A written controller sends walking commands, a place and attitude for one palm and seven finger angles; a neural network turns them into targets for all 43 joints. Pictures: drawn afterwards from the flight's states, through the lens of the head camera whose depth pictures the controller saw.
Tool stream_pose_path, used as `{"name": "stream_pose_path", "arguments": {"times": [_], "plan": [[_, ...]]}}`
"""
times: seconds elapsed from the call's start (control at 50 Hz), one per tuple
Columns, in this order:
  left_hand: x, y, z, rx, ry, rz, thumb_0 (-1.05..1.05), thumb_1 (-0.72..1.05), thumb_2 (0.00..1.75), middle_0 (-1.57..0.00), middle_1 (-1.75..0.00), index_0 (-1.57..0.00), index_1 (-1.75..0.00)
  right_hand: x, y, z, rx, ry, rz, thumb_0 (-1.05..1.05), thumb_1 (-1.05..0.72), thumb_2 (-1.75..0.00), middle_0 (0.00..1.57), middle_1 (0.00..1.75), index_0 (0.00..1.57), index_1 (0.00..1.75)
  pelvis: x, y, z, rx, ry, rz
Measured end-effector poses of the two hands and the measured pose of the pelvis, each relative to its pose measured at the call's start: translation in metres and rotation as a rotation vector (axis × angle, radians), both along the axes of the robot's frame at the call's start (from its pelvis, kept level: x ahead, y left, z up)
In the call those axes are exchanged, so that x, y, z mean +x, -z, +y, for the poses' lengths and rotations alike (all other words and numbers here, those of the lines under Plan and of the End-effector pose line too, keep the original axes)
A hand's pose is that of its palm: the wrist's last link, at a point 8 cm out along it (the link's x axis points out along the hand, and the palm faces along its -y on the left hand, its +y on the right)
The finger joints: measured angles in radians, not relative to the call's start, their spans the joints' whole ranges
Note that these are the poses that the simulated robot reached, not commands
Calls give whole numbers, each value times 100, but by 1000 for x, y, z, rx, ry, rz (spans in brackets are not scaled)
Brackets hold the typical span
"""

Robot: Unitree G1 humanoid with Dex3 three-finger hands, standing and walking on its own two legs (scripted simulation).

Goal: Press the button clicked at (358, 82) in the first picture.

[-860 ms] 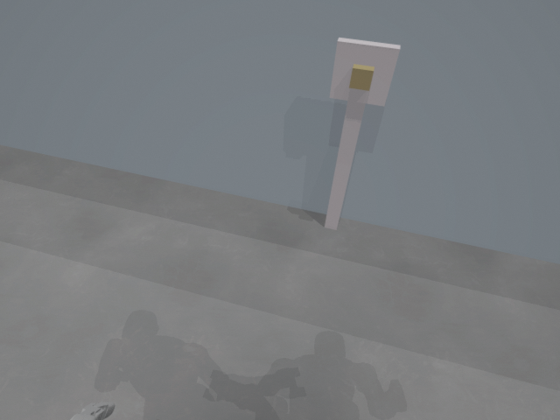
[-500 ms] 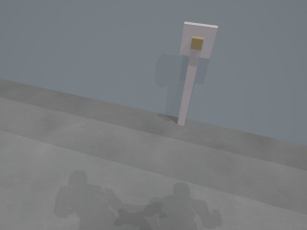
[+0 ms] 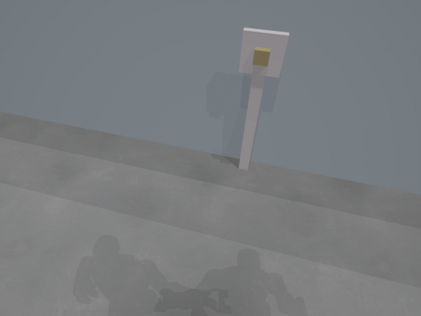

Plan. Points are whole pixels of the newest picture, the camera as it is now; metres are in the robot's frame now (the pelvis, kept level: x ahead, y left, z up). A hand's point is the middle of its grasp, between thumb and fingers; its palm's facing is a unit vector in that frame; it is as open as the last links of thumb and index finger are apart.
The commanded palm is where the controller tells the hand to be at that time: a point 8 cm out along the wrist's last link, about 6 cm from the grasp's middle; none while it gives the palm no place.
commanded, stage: stand and wait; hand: left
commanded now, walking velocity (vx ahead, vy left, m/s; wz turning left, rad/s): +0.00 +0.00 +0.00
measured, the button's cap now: (261, 56) +1.08 -0.15 +0.00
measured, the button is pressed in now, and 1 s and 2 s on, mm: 0 0 0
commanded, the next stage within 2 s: look at it before walking up in 0.08 s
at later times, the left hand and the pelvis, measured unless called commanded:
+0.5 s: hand out of the picture +0.08 +0.25 -0.16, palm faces -0.03 -0.95 -0.32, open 7.4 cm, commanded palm none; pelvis +0.01 +0.00 +0.00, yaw +0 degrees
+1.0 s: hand out of the picture +0.07 +0.23 -0.17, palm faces -0.06 -0.95 -0.31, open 7.4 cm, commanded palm none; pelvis +0.01 +0.00 -0.01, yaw -4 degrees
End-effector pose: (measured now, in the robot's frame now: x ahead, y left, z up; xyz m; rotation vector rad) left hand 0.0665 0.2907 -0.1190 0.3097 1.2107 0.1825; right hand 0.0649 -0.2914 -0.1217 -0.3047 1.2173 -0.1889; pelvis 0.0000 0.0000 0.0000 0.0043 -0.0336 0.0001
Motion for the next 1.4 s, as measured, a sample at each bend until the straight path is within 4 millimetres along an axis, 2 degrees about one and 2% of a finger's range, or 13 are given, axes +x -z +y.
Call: {"name": "stream_pose_path", "arguments": {"times": [0.22,0.72,0.9,0.98,1.08,1.22,1.3,1.4], "plan": [[6,2,-4,-12,4,-5,1,91,90,-20,-29,-20,-30,2,-1,1,-1,1,5,1,-90,-90,21,30,20,29,2,-1,-1,-1,0,5],[7,2,4,-5,-13,12,1,91,90,-20,-29,-20,-30,28,-6,5,-7,-19,-25,0,-90,-90,21,30,20,29,12,-2,3,-2,-3,4],[8,2,3,2,-13,26,1,91,90,-20,-29,-20,-30,31,-3,6,-4,-5,-39,0,-90,-90,21,30,20,29,12,-1,3,1,22,9],[5,9,-8,-13,8,62,1,91,90,-20,-29,-20,-30,21,4,13,18,40,-49,0,-90,-90,21,30,20,29,9,4,1,7,62,14],[2,21,-32,-38,49,103,1,91,90,-20,-29,-20,-30,-5,21,19,69,111,-39,0,-90,-90,21,30,20,29,2,12,-8,35,127,9],[-1,26,-77,-46,96,89,1,91,90,-20,-29,-20,-30,-43,54,2,139,206,10,0,-90,-90,21,30,20,29,1,28,-36,27,206,9],[-11,15,-98,-66,83,111,1,91,90,-20,-29,-20,-30,-49,40,-10,151,234,27,1,-90,-90,21,30,20,29,9,13,-47,26,231,19],[-13,4,-115,-91,126,180,1,91,90,-20,-29,-20,-30,-38,19,-27,130,293,-38,1,-90,-90,20,30,20,29,26,-1,-55,39,291,43]]}}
